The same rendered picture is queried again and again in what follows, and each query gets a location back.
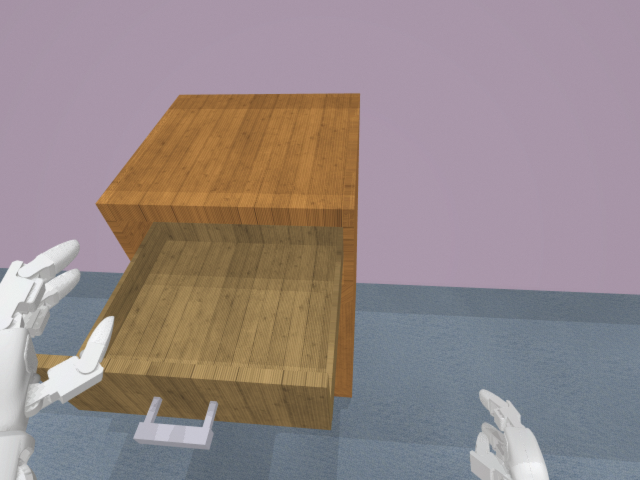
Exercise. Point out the handle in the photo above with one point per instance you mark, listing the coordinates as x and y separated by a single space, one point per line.
152 433

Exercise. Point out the left robot hand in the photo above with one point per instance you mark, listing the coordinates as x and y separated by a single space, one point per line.
25 300

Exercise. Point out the right robot hand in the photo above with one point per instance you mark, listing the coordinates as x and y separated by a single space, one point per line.
518 456

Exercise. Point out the drawer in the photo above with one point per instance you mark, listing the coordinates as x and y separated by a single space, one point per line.
245 315

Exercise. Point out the cabinet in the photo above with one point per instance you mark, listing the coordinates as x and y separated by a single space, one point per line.
257 159

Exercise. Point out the robot left forearm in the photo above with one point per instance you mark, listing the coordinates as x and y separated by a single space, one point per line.
16 447

